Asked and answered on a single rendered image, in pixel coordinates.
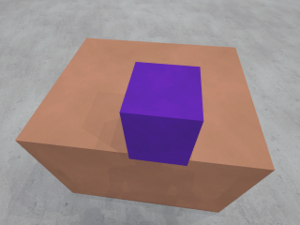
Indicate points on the carton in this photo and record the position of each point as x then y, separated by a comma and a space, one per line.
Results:
162, 112

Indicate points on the pedestal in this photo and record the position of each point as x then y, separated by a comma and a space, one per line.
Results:
76, 132

